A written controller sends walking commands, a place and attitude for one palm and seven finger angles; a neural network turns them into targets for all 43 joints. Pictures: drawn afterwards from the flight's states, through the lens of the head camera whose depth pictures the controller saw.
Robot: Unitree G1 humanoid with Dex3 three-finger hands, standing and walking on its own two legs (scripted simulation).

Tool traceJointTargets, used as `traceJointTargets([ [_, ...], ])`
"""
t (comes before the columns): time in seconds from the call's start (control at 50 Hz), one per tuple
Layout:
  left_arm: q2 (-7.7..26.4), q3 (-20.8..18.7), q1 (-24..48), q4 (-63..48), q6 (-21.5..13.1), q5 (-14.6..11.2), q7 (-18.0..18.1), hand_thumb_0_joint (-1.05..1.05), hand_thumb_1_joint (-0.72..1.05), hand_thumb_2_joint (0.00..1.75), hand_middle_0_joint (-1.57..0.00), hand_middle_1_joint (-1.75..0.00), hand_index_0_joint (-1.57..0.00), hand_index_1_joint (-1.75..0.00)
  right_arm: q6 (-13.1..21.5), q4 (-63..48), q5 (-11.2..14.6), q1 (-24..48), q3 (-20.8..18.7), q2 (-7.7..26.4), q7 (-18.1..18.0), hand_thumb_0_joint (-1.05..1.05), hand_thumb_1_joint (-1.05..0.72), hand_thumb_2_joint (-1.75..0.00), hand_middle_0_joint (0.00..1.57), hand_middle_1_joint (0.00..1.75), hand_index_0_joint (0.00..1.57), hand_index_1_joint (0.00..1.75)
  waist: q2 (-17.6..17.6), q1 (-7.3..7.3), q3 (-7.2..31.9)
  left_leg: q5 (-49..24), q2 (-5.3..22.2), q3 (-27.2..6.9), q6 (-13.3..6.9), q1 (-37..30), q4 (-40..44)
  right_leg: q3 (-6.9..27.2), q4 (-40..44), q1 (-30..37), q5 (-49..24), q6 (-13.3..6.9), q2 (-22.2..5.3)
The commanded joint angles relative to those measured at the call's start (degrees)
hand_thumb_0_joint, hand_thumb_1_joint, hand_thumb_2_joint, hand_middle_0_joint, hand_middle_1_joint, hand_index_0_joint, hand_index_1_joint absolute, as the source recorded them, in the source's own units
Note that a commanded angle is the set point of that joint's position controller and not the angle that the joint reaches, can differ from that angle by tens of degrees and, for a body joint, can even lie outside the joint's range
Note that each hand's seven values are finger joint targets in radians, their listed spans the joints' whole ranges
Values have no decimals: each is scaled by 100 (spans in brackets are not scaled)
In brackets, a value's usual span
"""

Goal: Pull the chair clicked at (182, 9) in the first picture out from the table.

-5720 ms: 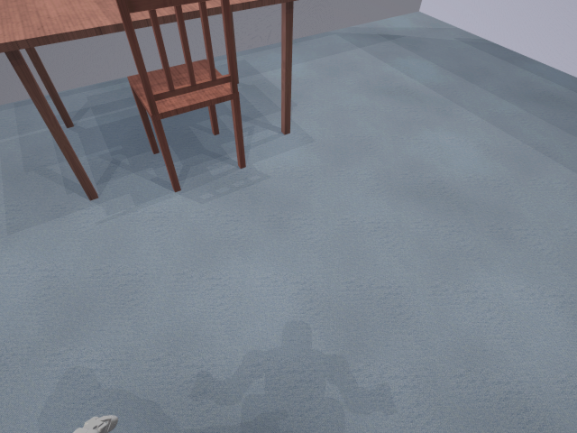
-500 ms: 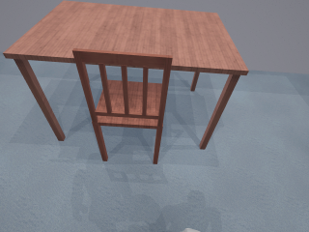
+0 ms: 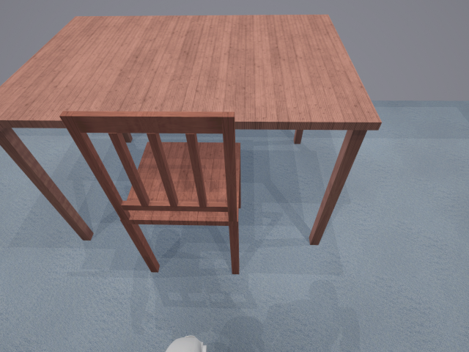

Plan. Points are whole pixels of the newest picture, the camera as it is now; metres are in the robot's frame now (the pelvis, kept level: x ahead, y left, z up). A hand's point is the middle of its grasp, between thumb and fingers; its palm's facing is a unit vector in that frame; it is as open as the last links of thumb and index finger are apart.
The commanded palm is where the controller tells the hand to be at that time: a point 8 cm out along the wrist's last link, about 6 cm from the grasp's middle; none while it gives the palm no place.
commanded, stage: take the last steps up to it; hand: left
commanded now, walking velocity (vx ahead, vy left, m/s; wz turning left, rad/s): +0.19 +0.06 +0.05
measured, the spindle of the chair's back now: (164, 172) +0.58 +0.22 -0.10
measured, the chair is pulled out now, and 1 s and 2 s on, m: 0.00 0.00 0.00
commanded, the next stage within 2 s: come to a stop and stand still in 0.12 s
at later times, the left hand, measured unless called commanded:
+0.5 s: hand out of the picture +0.09 +0.23 -0.19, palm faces +0.05 -0.98 -0.17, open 7.4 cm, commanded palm none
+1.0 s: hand out of the picture +0.11 +0.15 -0.17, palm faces -0.02 -0.97 -0.24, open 7.3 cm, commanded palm none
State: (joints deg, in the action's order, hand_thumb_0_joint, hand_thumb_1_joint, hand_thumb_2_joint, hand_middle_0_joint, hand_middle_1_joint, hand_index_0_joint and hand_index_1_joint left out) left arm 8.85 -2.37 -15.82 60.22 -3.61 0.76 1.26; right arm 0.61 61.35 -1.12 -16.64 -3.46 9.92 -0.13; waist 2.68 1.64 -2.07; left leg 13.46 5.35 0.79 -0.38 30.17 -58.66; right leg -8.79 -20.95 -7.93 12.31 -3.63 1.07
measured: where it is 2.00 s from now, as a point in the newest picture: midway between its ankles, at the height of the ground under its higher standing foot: outside the picture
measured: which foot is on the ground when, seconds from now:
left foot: up 0.00-0.22, down 0.24-1.00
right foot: down 0.00-0.26, up 0.28-0.76, down 0.78-1.00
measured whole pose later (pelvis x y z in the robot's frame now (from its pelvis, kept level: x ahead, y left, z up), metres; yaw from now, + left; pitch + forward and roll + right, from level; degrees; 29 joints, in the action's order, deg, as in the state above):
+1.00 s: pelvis +0.07 -0.02 -0.01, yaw -1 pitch -3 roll +0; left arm 8.5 -0.1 -13.9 63.0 0.6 0.3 2.6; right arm -2.0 66.8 -0.5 -18.4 -1.5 8.7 -1.2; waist 2.5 2.3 -1.9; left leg 7.5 4.1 1.9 2.8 13.6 -24.7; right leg -3.8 -27.3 -7.0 17.5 -2.3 1.0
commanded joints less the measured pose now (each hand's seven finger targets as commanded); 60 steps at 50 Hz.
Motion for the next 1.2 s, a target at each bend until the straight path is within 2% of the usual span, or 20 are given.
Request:
traceJointTargets([
  [0.0, 611, -90, -429, -112, -145, 25, -20, 0, 90, 90, -20, -30, -20, -30, 30, -230, -26, -111, 29, 53, 90, 0, -90, -90, 20, 30, 20, 30, -703, -73, -232, -258, 101, 139, 83, 24, 795, 985, 1089, -201, -1598, -639, -1598],
  [0.12, 774, -106, -848, 157, -66, 63, 9, 0, 90, 90, -20, -30, -20, -30, 150, -502, -2, 707, 93, 109, 117, 0, -90, -90, 20, 30, 20, 30, -956, -365, -170, 68, -191, 357, -28, -496, 2136, 976, 511, 400, -2600, -548, -1683],
  [0.16, 779, -109, -818, 207, -20, 52, 20, 0, 90, 90, -20, -30, -20, -30, 190, -424, -10, 490, 99, 174, 79, 0, -90, -90, 20, 30, 20, 30, -893, -234, -98, -183, -348, 476, -80, -1248, 2719, 837, 77, 209, -2617, -405, -1554],
  [0.18, 747, -101, -728, 210, 1, 31, 26, 0, 90, 90, -20, -30, -20, -30, 232, -273, -28, 43, 100, 266, 45, 0, -90, -90, 20, 30, 20, 30, -822, -3, 109, -562, -428, 495, -124, -1914, 3247, 648, -573, 116, -2702, -259, -1339],
  [0.2, 584, -57, -771, 187, 16, -4, 22, 0, 90, 90, -20, -30, -20, -30, 294, -114, -70, -518, 48, 591, -13, 0, -90, -90, 20, 30, 20, 30, -237, 173, 559, -1825, 61, 41, -295, -2969, 3371, 430, -1654, -372, -2016, -33, -960],
  [0.22, 254, 36, -982, 154, 32, -76, 29, 0, 90, 90, -20, -30, -20, -30, 300, -63, -81, -834, -13, 1023, -81, 0, -90, -90, 20, 30, 20, 30, 895, 161, 1014, -4175, 1347, -1345, -865, -3976, 3335, 16, -2827, -1517, 627, 273, -313],
  [0.24, 217, 87, -1011, 178, 59, -69, 89, 0, 90, 90, -20, -30, -20, -30, 208, -54, 15, -749, 44, 1003, -157, 0, -90, -90, 20, 30, 20, 30, 914, 43, 1115, -5494, 1778, -1481, -1249, -3629, 3604, 508, -3509, -1471, 2412, 320, -280],
  [0.26, 231, 102, -988, 284, 172, -71, 155, 0, 90, 90, -20, -30, -20, -30, 197, -104, 36, -191, 135, 806, -227, 0, -90, -90, 20, 30, 20, 30, 702, -171, 816, -5707, 1676, -1113, -1205, -2929, 3716, 876, -3488, -1151, 2381, 375, -528],
  [0.32, 243, 122, -856, 450, 359, -44, 160, 0, 90, 90, -20, -30, -20, -30, 129, -225, 58, 560, 224, 550, -293, 0, -90, -90, 20, 30, 20, 30, 276, -307, 115, -4944, 1286, -599, -948, -2137, 4037, 933, -2944, -899, 1675, 562, -676],
  [0.4, 427, -3, -861, 314, 617, 22, 145, 0, 90, 90, -20, -30, -20, -30, -15, -255, 89, 582, 43, 718, -325, 0, -90, -90, 20, 30, 20, 30, 98, -292, 282, -4168, 1333, -461, -943, -2133, 4131, 869, -3314, -1085, 1271, 651, -532],
  [0.52, 513, -156, -486, -96, 755, 76, 96, 0, 90, 90, -20, -30, -20, -30, -108, -415, 23, 667, -73, 762, -301, 0, -90, -90, 20, 30, 20, 30, 495, -237, 318, -2803, 1223, -331, -932, -2105, 4157, 985, -3848, -1616, 1107, 690, -395],
  [0.66, 471, -44, -43, -296, 608, 32, 74, 0, 90, 90, -20, -30, -20, -30, -135, -294, -18, 383, -134, 813, -200, 0, -90, -90, 20, 30, 20, 30, 867, -58, 388, -1503, 1121, -706, -857, -2207, 4161, 677, -1638, -908, 1306, 528, -348],
  [0.72, 563, -18, -433, -84, 514, 48, 99, 0, 90, 90, -20, -30, -20, -30, -158, -244, 48, 290, -113, 721, -146, 0, -90, -90, 20, 30, 20, 30, 259, -230, 515, -496, 640, -419, -404, -1722, 3742, 601, 30, 106, -32, 493, -353],
  [0.76, 975, -3, -92, -127, 396, 59, 139, 0, 90, 90, -20, -30, -20, -30, -174, -259, 110, 208, 6, 205, -93, 0, -90, -90, 20, 30, 20, 30, -1025, -45, 231, 421, -54, 146, 96, -1275, 3180, 1824, 600, -103, -259, 67, -1408],
  [0.78, 1093, 14, 126, -184, 383, 32, 124, 0, 90, 90, -20, -30, -20, -30, -190, -279, 84, 281, 70, 152, -67, 0, -90, -90, 20, 30, 20, 30, -1082, -26, 74, 624, -181, 211, 159, -1530, 3120, 1897, 746, -679, -40, -140, -1699],
  [0.82, 981, 28, 355, -157, 337, 11, 120, 0, 90, 90, -20, -30, -20, -30, -231, -123, 16, 195, 84, 214, -66, 0, -90, -90, 20, 30, 20, 30, -1578, -16, -145, 355, -142, 121, 165, -1789, 3044, 1726, 816, -1109, 332, -183, -1403],
  [0.9, 698, 109, 103, 46, 302, -71, 119, 0, 90, 90, -20, -30, -20, -30, -121, 251, 39, -236, 176, 235, -113, 0, -90, -90, 20, 30, 20, 30, -881, -31, -144, -840, -43, -47, 124, -2041, 3503, 1271, 384, -687, -311, 57, -957],
  [0.96, 614, 101, -19, 90, 345, -52, 129, 0, 90, 90, -20, -30, -20, -30, -166, 366, 37, -242, 177, 249, -125, 0, -90, -90, 20, 30, 20, 30, -894, -103, -566, -369, -13, -56, 159, -1971, 3473, 1378, 798, -1050, 946, 78, -931],
  [1.0, 625, 80, -29, 120, 373, -50, 121, 0, 90, 90, -20, -30, -20, -30, -188, 423, 26, -325, 200, 146, -131, 0, -90, -90, 20, 30, 20, 30, -472, -73, -775, -332, -34, -27, 167, -1959, 3403, 1466, 890, -1281, 1362, 42, -949],
  [1.18, 401, 91, -406, 290, 332, -70, 104, 0, 90, 90, -20, -30, -20, -30, -116, 522, 37, -520, 222, 30, -202, 0, -90, -90, 20, 30, 20, 30, -211, -111, -529, -748, 23, -107, 144, -2009, 3452, 1300, 695, -883, 656, 70, -797],
])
